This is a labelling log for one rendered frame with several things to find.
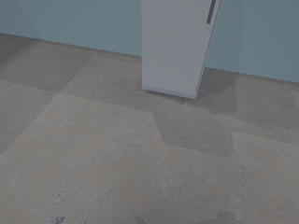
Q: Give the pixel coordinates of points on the robot left hand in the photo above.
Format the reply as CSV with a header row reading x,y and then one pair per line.
x,y
54,220

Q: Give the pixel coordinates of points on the fridge door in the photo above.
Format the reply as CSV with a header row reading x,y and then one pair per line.
x,y
175,38

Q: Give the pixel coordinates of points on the handle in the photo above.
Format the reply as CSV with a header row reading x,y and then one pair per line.
x,y
213,2

